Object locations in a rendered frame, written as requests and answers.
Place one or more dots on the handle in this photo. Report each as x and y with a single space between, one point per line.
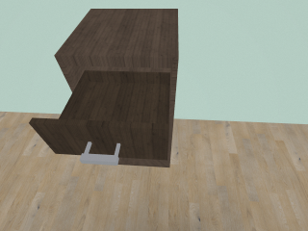
100 159

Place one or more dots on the drawer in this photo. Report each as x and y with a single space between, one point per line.
111 107

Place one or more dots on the cabinet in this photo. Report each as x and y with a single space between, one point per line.
131 40

